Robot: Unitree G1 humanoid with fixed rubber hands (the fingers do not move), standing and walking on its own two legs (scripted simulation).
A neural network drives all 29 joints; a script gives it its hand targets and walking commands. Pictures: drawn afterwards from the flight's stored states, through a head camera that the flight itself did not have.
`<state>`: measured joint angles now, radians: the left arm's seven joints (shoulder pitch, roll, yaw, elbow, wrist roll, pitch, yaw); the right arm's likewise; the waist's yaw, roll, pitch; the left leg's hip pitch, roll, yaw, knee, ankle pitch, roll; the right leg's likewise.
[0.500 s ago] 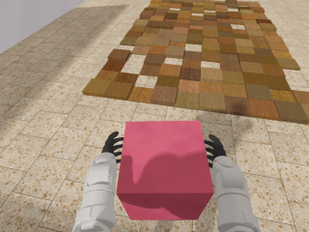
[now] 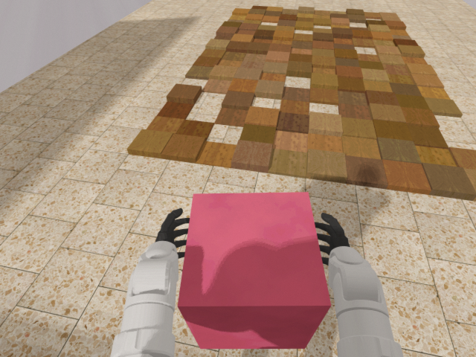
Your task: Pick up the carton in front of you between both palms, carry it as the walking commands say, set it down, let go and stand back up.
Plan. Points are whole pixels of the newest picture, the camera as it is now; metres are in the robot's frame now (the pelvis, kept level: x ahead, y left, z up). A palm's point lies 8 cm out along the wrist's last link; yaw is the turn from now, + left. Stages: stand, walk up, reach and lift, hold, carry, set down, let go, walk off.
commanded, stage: reach and lift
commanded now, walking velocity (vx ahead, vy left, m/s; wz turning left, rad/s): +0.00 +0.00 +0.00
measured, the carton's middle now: (251, 274) +0.28 +0.00 -0.04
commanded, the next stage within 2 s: hold in 0.12 s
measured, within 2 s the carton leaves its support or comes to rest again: neither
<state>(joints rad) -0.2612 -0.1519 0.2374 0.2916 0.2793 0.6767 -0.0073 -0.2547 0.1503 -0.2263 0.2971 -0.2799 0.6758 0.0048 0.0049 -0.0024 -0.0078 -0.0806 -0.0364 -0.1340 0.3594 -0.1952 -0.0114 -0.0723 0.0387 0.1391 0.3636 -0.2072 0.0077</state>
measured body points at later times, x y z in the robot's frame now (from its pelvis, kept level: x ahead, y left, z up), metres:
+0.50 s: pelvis -0.01 +0.00 +0.00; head -0.06 +0.00 +0.45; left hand +0.29 +0.15 +0.05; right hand +0.29 -0.15 +0.04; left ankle +0.01 +0.13 -0.75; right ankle +0.00 -0.13 -0.75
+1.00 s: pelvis -0.01 +0.00 +0.00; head -0.05 +0.00 +0.45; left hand +0.30 +0.15 +0.05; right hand +0.29 -0.15 +0.04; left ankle +0.01 +0.13 -0.75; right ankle +0.00 -0.13 -0.75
